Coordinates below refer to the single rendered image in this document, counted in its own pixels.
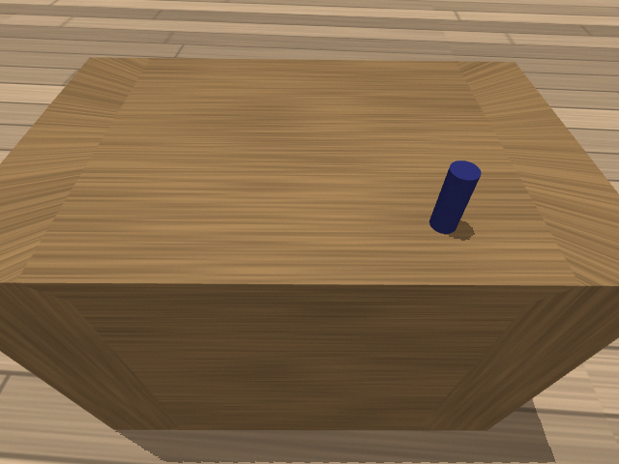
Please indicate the can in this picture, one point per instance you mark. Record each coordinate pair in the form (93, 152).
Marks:
(459, 184)

